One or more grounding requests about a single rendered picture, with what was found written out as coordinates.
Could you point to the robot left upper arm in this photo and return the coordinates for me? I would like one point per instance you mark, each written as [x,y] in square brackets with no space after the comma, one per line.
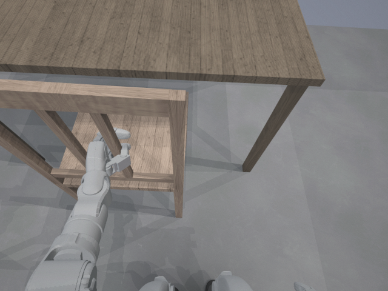
[65,275]

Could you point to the robot right shin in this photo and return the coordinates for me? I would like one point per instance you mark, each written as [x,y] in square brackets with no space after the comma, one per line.
[224,273]

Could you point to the robot left shin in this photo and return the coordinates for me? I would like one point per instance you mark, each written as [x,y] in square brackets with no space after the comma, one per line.
[160,278]

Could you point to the robot left forearm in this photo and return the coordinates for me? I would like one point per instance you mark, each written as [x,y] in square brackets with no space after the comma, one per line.
[83,230]

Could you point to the left robot hand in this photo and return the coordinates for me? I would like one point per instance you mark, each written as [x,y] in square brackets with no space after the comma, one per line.
[99,156]

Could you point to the robot shin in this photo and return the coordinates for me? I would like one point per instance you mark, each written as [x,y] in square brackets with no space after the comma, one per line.
[160,278]
[224,273]

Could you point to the chair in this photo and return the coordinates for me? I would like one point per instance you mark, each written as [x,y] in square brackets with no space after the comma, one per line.
[155,118]

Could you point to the table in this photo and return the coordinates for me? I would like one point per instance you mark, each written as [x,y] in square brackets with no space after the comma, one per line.
[244,41]

